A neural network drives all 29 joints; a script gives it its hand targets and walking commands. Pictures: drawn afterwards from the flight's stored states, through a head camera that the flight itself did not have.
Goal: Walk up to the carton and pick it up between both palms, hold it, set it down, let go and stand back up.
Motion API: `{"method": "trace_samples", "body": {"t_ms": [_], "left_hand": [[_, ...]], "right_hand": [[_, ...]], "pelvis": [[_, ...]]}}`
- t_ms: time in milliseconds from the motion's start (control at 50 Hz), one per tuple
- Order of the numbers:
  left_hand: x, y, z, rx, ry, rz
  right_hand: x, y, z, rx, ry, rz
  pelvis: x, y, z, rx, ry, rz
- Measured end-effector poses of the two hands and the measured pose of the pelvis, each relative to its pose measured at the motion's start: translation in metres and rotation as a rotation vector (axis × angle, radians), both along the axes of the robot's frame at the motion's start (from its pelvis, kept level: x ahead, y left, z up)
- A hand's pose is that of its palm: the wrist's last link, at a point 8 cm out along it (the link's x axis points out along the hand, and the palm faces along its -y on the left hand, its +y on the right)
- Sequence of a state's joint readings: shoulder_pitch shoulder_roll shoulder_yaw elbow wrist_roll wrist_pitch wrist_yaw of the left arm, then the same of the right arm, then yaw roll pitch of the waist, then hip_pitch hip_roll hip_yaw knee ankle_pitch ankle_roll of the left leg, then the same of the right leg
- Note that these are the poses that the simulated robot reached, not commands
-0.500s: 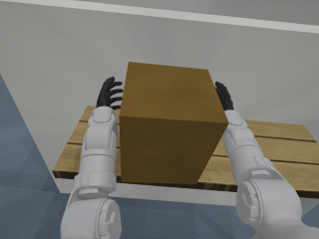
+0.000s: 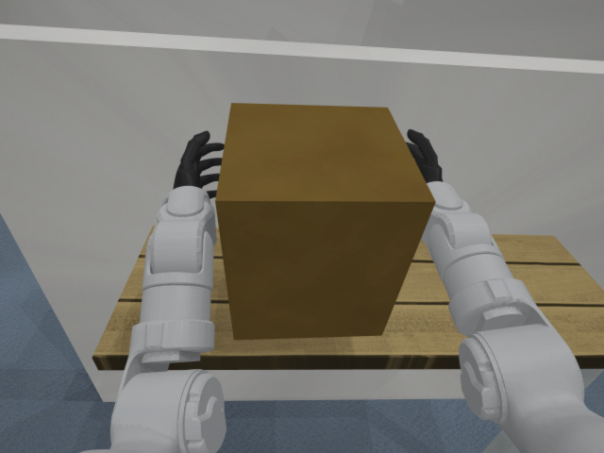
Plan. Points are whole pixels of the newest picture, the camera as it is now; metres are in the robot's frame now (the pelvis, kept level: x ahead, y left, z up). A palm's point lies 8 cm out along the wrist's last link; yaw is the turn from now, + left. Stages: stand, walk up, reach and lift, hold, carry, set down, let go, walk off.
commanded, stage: reach and lift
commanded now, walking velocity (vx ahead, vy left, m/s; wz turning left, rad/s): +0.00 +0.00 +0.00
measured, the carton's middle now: (310, 224) +0.38 -0.01 +0.17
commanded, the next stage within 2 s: hold in 1.50 s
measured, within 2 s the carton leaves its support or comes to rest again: neither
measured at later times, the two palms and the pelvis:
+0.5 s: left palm (189, 160) +0.38 +0.14 +0.26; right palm (441, 163) +0.37 -0.16 +0.27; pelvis +0.00 +0.01 +0.00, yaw -1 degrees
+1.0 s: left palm (189, 141) +0.38 +0.14 +0.29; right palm (451, 142) +0.37 -0.16 +0.30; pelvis +0.00 +0.00 +0.00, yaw -1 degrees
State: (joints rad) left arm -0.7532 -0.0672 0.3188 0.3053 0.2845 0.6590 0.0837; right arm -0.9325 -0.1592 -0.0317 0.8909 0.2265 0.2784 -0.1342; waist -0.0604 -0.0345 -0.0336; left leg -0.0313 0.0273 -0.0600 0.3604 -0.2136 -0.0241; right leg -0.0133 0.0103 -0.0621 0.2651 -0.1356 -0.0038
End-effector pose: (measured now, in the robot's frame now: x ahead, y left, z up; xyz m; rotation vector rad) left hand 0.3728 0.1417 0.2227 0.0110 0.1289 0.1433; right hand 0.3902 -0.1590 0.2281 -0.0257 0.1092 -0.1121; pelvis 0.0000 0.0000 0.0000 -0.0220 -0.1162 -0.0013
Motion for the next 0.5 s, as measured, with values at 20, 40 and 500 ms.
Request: {"method": "trace_samples", "body": {"t_ms": [20,40,500], "left_hand": [[-0.001,0.001,0.001,0.0,0.0,0.0],[-0.001,0.001,0.002,0.0,-0.001,0.0],[0.005,-0.002,0.042,-0.011,0.01,-0.082]], "right_hand": [[-0.001,0.0,0.001,0.001,0.0,0.0],[-0.001,0.001,0.001,0.002,-0.001,0.0],[-0.015,-0.003,0.045,0.031,0.018,-0.068]], "pelvis": [[0.0,0.0,0.0,-0.001,-0.002,0.001],[0.0,0.001,0.0,-0.001,-0.004,0.003],[-0.005,0.009,0.0,-0.004,0.027,-0.019]]}}
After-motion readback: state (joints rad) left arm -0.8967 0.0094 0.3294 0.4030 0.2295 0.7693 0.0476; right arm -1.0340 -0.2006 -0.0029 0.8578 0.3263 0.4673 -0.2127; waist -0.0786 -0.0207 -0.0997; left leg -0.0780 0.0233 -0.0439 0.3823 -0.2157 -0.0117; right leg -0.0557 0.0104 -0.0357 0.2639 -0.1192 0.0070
